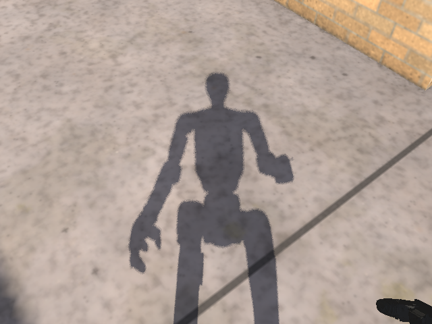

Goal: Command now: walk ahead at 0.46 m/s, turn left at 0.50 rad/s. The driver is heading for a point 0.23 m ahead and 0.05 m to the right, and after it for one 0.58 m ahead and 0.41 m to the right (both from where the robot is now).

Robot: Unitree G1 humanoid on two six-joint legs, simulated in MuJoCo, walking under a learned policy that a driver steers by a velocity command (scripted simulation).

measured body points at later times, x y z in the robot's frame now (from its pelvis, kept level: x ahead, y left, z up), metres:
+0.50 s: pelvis +0.19 +0.03 +0.01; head +0.23 +0.02 +0.46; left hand +0.36 +0.27 -0.11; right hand +0.28 -0.25 -0.11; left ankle +0.15 +0.11 -0.73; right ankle +0.26 -0.11 -0.70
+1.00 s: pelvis +0.25 +0.02 +0.00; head +0.29 +0.01 +0.45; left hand +0.52 +0.22 -0.09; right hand +0.30 -0.30 -0.10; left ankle +0.32 +0.13 -0.73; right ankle +0.25 -0.10 -0.73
